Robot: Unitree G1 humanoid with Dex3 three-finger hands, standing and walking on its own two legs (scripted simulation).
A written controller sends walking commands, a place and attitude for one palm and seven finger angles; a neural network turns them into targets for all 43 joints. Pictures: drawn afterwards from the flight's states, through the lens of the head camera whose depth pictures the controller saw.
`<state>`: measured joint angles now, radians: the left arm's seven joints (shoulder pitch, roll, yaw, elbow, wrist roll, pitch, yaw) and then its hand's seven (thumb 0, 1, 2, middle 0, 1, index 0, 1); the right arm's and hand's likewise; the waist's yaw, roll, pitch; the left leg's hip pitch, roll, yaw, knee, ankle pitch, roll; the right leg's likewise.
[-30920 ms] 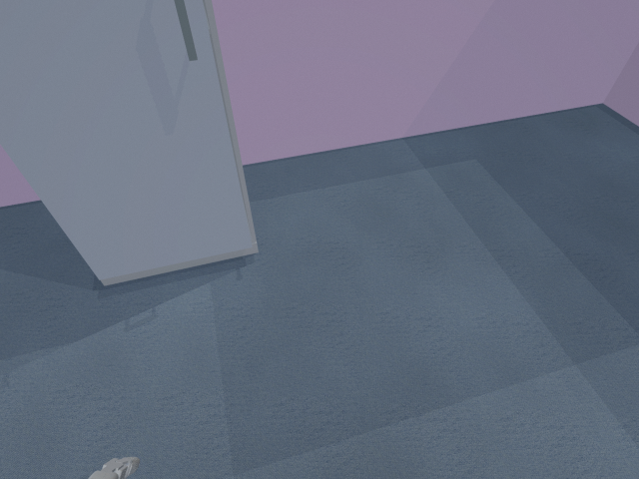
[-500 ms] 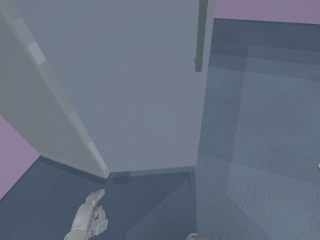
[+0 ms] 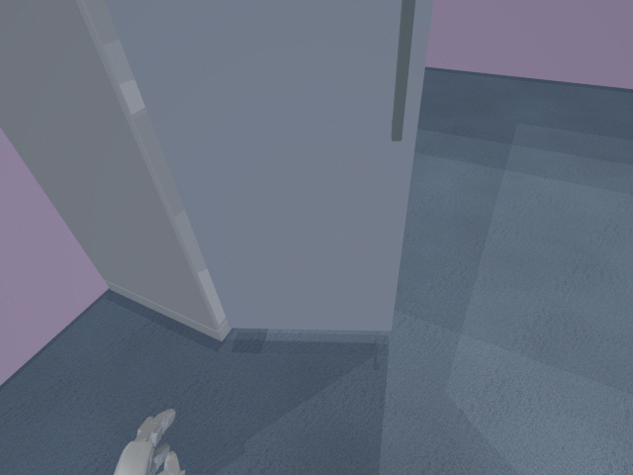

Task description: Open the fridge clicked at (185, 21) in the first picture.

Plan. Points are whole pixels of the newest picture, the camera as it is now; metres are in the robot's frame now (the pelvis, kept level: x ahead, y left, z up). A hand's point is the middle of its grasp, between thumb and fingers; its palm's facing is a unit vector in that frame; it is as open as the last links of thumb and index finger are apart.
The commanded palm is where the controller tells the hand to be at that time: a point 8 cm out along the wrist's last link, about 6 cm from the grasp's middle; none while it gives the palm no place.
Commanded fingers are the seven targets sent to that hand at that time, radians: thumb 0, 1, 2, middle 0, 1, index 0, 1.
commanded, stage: stop stepping back and stand still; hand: right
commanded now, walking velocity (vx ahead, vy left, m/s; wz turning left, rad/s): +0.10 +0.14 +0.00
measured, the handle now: (400, 72) +0.73 -0.09 +0.22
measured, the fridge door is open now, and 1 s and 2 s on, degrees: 67 67 67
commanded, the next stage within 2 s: let the arm hang, fingers relaxed in 0.82 s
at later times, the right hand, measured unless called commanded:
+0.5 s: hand out of the picture +0.24 -0.28 +0.18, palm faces +0.45 +0.77 -0.45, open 7.4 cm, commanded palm +0.17 -0.31 +0.19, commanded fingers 0.00 -0.90 -0.90 0.20 0.30 0.20 0.30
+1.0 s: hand (618, 365) +0.24 -0.29 +0.09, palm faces +0.29 +0.82 -0.50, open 7.4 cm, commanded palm none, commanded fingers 0.00 -0.90 -0.90 0.20 0.30 0.20 0.30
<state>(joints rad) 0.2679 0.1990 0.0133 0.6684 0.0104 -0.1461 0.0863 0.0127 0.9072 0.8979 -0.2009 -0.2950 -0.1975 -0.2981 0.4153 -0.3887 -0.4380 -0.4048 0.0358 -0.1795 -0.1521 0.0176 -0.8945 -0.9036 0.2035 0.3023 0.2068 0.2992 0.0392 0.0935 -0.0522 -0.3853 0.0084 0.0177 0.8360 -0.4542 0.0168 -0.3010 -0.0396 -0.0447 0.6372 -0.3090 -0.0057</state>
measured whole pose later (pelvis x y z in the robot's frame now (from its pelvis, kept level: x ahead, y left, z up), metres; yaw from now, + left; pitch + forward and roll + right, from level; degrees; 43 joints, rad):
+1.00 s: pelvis +0.04 -0.02 +0.01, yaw -4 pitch +1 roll +1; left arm 0.17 0.29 0.01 0.71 0.00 -0.09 0.00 0.01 0.91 0.90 -0.20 -0.30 -0.20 -0.30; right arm 0.37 -0.42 -0.23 -0.06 0.00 -0.14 -0.05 0.01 -0.90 -0.90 0.20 0.30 0.21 0.30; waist -0.01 -0.05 -0.05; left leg -0.27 -0.01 0.04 0.53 -0.28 0.01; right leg -0.32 0.00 -0.02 0.55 -0.26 -0.02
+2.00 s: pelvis +0.03 -0.02 +0.02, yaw -3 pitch +0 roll +0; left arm 0.23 0.16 0.00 1.11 0.02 0.00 0.02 0.01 0.92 0.90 -0.20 -0.29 -0.20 -0.30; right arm 0.20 -0.18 -0.01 1.12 -0.01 -0.01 -0.02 0.01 -0.92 -0.90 0.20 0.30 0.20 0.30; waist 0.02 0.00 0.02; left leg -0.20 0.01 0.03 0.41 -0.21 0.00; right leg -0.23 0.02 -0.04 0.41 -0.18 -0.04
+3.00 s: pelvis +0.05 -0.02 +0.02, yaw -3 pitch -1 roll +0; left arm 0.23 0.16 -0.01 1.15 0.01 0.00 0.03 0.00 0.91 0.90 -0.20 -0.29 -0.20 -0.30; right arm 0.23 -0.17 0.00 1.16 -0.01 -0.01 -0.02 0.01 -0.91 -0.90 0.20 0.30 0.20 0.30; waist 0.01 0.01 0.04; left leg -0.12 0.00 0.02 0.36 -0.23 0.01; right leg -0.16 0.01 -0.04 0.37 -0.20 -0.03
